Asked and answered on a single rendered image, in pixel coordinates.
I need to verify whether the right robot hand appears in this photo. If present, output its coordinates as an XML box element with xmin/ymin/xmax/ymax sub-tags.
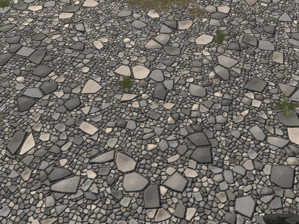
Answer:
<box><xmin>263</xmin><ymin>212</ymin><xmax>299</xmax><ymax>224</ymax></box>

